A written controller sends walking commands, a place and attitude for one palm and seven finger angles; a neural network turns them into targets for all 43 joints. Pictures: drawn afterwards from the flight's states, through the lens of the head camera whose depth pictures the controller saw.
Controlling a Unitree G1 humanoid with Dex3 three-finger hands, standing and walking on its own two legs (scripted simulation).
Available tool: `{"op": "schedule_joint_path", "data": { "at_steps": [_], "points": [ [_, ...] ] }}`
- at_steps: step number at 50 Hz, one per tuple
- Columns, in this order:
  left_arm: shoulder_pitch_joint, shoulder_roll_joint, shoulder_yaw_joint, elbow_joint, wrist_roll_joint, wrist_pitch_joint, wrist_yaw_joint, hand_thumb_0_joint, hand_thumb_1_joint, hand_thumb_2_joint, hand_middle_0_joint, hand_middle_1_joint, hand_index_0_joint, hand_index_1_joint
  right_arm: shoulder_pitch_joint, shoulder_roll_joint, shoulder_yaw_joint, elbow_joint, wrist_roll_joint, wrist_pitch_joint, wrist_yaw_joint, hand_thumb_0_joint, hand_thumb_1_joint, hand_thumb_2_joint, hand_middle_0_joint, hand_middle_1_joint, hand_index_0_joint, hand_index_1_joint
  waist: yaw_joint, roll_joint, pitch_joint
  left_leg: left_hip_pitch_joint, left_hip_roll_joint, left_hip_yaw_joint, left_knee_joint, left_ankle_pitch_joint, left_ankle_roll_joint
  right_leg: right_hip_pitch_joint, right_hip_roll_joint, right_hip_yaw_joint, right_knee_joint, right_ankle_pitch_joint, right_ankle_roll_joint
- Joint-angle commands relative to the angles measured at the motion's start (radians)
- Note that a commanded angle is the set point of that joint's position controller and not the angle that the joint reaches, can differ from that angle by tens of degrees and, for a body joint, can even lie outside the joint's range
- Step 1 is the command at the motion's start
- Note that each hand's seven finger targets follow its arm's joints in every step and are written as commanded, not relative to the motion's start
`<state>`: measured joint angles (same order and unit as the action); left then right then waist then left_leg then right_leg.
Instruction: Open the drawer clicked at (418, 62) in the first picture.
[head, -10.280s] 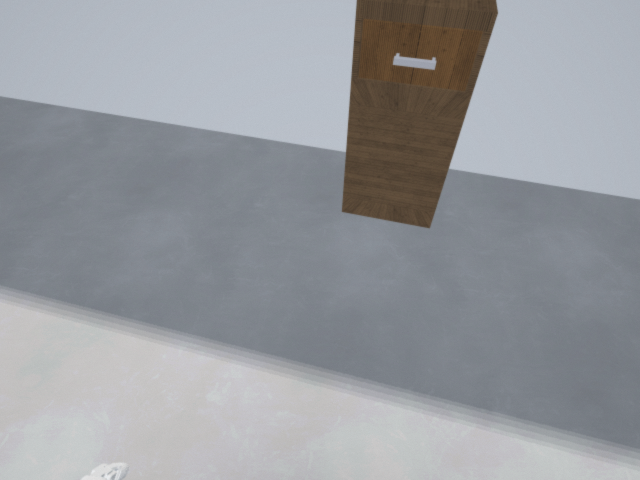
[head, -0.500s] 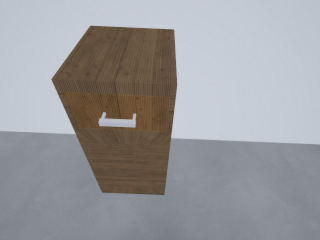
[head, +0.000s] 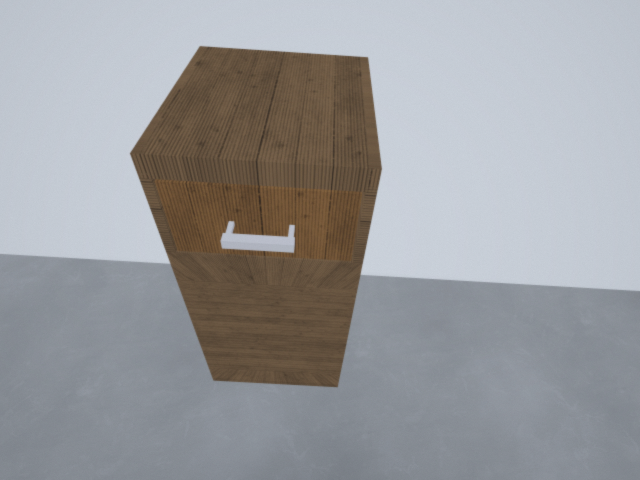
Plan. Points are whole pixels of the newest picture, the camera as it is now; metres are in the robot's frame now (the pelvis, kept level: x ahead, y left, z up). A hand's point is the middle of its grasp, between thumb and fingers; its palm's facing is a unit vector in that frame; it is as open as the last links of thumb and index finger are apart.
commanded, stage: look again from close up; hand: left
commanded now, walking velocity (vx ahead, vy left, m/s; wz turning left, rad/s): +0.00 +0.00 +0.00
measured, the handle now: (259, 235) +0.53 +0.15 -0.04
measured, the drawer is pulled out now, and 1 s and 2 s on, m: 0.00 0.00 0.00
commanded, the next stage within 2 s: raise the hand with hooked fingers in 0.06 s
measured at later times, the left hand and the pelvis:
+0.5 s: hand (191, 410) +0.21 +0.18 -0.04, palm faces +0.12 -0.45 -0.89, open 8.1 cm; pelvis -0.02 +0.03 -0.05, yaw +2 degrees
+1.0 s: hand (122, 396) +0.22 +0.27 -0.03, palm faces +0.10 -0.22 -0.97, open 11.0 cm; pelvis +0.02 +0.04 -0.04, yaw +8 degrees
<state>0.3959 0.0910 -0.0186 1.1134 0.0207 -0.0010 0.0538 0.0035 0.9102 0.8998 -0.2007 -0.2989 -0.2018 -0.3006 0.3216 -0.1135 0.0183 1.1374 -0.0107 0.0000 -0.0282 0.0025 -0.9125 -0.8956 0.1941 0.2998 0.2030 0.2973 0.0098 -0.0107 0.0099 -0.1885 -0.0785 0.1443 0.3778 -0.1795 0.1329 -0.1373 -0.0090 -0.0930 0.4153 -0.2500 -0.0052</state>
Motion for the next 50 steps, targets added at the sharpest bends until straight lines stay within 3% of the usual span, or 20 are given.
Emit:
{"op": "schedule_joint_path", "data": {
  "at_steps": [1,7,8,9,10,11,12,13,17,18,20,21,23,26,30,33,37,40,45,50],
  "points": [
    [0.104,0.056,0.012,-0.009,0.000,-0.008,0.007,0.000,0.900,0.900,-0.200,-0.300,-0.200,-0.300,0.074,-0.111,-0.025,-0.018,0.000,-0.016,-0.012,0.000,-0.900,-0.900,0.200,0.300,0.200,0.300,-0.005,0.008,0.095,-0.049,0.232,-0.291,-0.192,-0.164,-0.077,-0.075,-0.091,0.097,-0.037,0.039,-0.021],
    [0.108,0.052,0.018,-0.001,0.000,0.003,0.010,0.000,0.900,0.900,-0.200,-0.300,-0.200,-0.300,0.084,-0.108,-0.032,-0.007,0.001,-0.014,-0.017,0.000,-0.900,-0.900,0.200,0.300,0.200,0.300,-0.003,0.022,0.099,-0.029,0.246,-0.313,-0.231,-0.171,-0.114,-0.102,-0.078,0.090,-0.001,0.027,-0.017],
    [0.065,0.121,-0.003,-0.002,0.017,-0.024,0.031,0.000,0.900,0.900,-0.200,-0.300,-0.200,-0.300,0.005,-0.177,-0.018,-0.123,0.003,-0.016,0.003,0.000,-0.900,-0.900,0.200,0.300,0.200,0.300,-0.008,-0.095,0.201,-0.177,0.227,-0.255,-0.067,0.052,-0.106,-0.138,-0.092,0.071,0.010,0.034,-0.017],
    [-0.627,0.326,-0.106,-1.561,0.116,-0.177,0.052,0.000,0.877,0.890,-0.202,-0.315,-0.202,-0.315,0.064,-0.313,-0.029,-0.522,0.083,-0.166,-0.034,0.000,-0.900,-0.900,0.200,0.300,0.200,0.300,-0.124,0.270,-0.384,0.279,0.202,-0.348,-0.105,0.002,-0.155,-0.220,0.034,0.083,0.187,0.006,-0.010],
    [-0.302,0.318,-0.012,-1.315,0.117,-0.107,0.139,0.000,0.853,0.880,-0.203,-0.330,-0.203,-0.330,-0.075,-0.270,-0.004,-0.426,0.080,-0.286,-0.062,0.000,-0.900,-0.900,0.200,0.300,0.200,0.300,-0.017,0.377,-0.364,0.286,0.261,-0.444,-0.166,-0.091,-0.237,-0.369,0.006,0.079,0.366,-0.200,-0.025],
    [-0.037,0.249,-0.071,-1.235,0.119,0.015,0.190,0.000,0.830,0.870,-0.205,-0.345,-0.205,-0.345,-0.051,-0.236,-0.029,-0.399,0.091,-0.331,-0.047,0.000,-0.900,-0.900,0.200,0.300,0.200,0.300,-0.023,0.265,-0.206,0.139,0.252,-0.481,-0.210,-0.308,-0.328,-0.436,0.014,0.077,0.446,-0.195,-0.013],
    [0.053,0.089,-0.198,-1.125,0.148,0.067,0.198,0.000,0.807,0.860,-0.207,-0.360,-0.207,-0.360,-0.017,-0.224,-0.031,-0.364,0.110,-0.342,-0.046,0.000,-0.900,-0.900,0.200,0.300,0.200,0.300,-0.040,0.143,-0.117,0.072,0.204,-0.381,-0.148,-0.269,-0.239,-0.470,0.006,0.094,0.462,-0.148,-0.003],
    [-0.023,0.036,-0.277,-1.260,0.173,0.059,0.207,0.000,0.783,0.850,-0.208,-0.375,-0.208,-0.375,-0.021,-0.220,-0.039,-0.426,0.110,-0.368,-0.044,0.000,-0.900,-0.900,0.200,0.300,0.200,0.300,-0.054,0.102,-0.052,0.013,0.174,-0.326,-0.097,-0.244,-0.172,-0.475,0.007,0.074,0.424,-0.181,-0.005],
    [-0.105,0.092,-0.339,-1.286,0.552,0.050,0.305,0.000,0.690,0.810,-0.215,-0.435,-0.215,-0.435,-0.083,-0.283,-0.053,-0.556,0.025,-0.380,-0.021,0.000,-0.900,-0.900,0.200,0.300,0.200,0.300,-0.084,-0.108,-0.091,-0.107,0.162,-0.406,0.117,-0.333,-0.149,-0.550,0.034,0.105,0.299,-0.180,-0.015],
    [-0.086,0.110,-0.295,-1.236,0.658,0.052,0.344,0.000,0.667,0.800,-0.217,-0.450,-0.217,-0.450,-0.135,-0.291,-0.069,-0.606,-0.005,-0.341,-0.009,0.000,-0.900,-0.900,0.200,0.300,0.200,0.300,-0.069,-0.143,-0.096,-0.155,0.142,-0.399,0.166,-0.368,-0.141,-0.554,0.041,0.125,0.267,-0.232,-0.024],
    [0.104,0.147,-0.188,-1.125,0.828,0.050,0.403,0.000,0.620,0.780,-0.220,-0.480,-0.220,-0.480,-0.211,-0.301,-0.088,-0.692,-0.033,-0.229,0.036,0.000,-0.900,-0.900,0.200,0.300,0.200,0.300,0.039,-0.119,-0.124,-0.234,0.121,-0.373,0.198,-0.381,-0.148,-0.532,0.058,0.147,0.303,-0.267,-0.047],
    [0.179,0.193,-0.140,-1.064,0.889,0.046,0.421,0.000,0.597,0.770,-0.222,-0.495,-0.222,-0.495,-0.233,-0.297,-0.094,-0.721,-0.029,-0.164,0.059,0.000,-0.900,-0.900,0.200,0.300,0.200,0.300,0.081,-0.140,-0.104,-0.314,0.112,-0.358,0.186,-0.419,-0.162,-0.513,0.053,0.168,0.303,-0.311,-0.057],
    [0.176,0.159,-0.149,-1.041,0.967,0.031,0.435,0.000,0.550,0.750,-0.225,-0.525,-0.225,-0.525,-0.313,-0.273,-0.082,-0.787,-0.014,-0.045,0.078,0.000,-0.900,-0.900,0.200,0.300,0.200,0.300,0.095,-0.247,-0.022,-0.422,0.097,-0.326,0.172,-0.464,-0.152,-0.494,0.047,0.189,0.294,-0.368,-0.074],
    [0.020,0.241,-0.074,-1.176,1.050,0.032,0.471,0.000,0.480,0.720,-0.230,-0.570,-0.230,-0.570,-0.364,-0.252,-0.076,-0.831,-0.011,0.079,0.095,0.000,-0.900,-0.900,0.200,0.300,0.200,0.300,0.126,-0.123,-0.083,-0.393,0.096,-0.333,0.195,-0.348,-0.153,-0.446,0.061,0.217,0.351,-0.269,-0.090],
    [-0.187,0.268,-0.083,-1.309,1.109,0.044,0.505,0.000,0.387,0.680,-0.237,-0.630,-0.237,-0.630,-0.364,-0.225,-0.071,-0.846,-0.018,0.140,0.099,0.000,-0.900,-0.900,0.200,0.300,0.200,0.300,0.099,0.101,-0.224,-0.232,0.136,-0.416,0.254,-0.188,-0.177,-0.557,0.083,0.241,0.430,-0.151,-0.094],
    [-0.300,0.260,-0.137,-1.426,1.111,0.046,0.490,0.000,0.317,0.650,-0.242,-0.675,-0.242,-0.675,-0.351,-0.238,-0.071,-0.828,-0.029,0.137,0.100,0.000,-0.900,-0.900,0.200,0.300,0.200,0.300,0.054,0.172,-0.304,-0.039,0.164,-0.491,0.305,-0.027,-0.207,-0.691,0.076,0.229,0.443,-0.160,-0.071],
    [-0.302,0.204,-0.217,-1.444,1.041,0.032,0.396,0.000,0.223,0.610,-0.248,-0.735,-0.248,-0.735,-0.334,-0.239,-0.067,-0.790,-0.018,0.135,0.090,0.000,-0.900,-0.900,0.200,0.300,0.200,0.300,0.018,0.115,-0.252,0.035,0.201,-0.572,0.270,0.066,-0.214,-0.727,0.068,0.167,0.444,-0.133,-0.040],
    [-0.266,0.218,-0.210,-1.420,1.011,0.020,0.333,0.000,0.153,0.580,-0.253,-0.780,-0.253,-0.780,-0.316,-0.231,-0.062,-0.775,-0.007,0.138,0.082,0.000,-0.900,-0.900,0.200,0.300,0.200,0.300,0.032,0.053,-0.212,0.013,0.210,-0.600,0.220,0.033,-0.233,-0.687,0.064,0.160,0.440,-0.134,-0.033],
    [-0.215,0.325,-0.084,-1.366,1.024,-0.010,0.318,0.000,0.037,0.530,-0.262,-0.855,-0.262,-0.855,-0.302,-0.213,-0.035,-0.765,-0.011,0.129,0.067,0.000,-0.900,-0.900,0.200,0.300,0.200,0.300,0.073,0.004,-0.231,-0.077,0.160,-0.486,0.236,0.092,-0.218,-0.505,0.080,0.202,0.364,-0.046,-0.062],
    [-0.249,0.391,-0.018,-1.445,1.048,-0.040,0.337,0.000,-0.080,0.480,-0.270,-0.930,-0.270,-0.930,-0.312,-0.208,-0.026,-0.764,-0.023,0.124,0.061,0.000,-0.900,-0.900,0.200,0.300,0.200,0.300,0.090,0.070,-0.339,-0.029,0.147,-0.425,0.274,0.286,-0.218,-0.436,0.081,0.221,0.349,0.026,-0.071]
  ]
}}
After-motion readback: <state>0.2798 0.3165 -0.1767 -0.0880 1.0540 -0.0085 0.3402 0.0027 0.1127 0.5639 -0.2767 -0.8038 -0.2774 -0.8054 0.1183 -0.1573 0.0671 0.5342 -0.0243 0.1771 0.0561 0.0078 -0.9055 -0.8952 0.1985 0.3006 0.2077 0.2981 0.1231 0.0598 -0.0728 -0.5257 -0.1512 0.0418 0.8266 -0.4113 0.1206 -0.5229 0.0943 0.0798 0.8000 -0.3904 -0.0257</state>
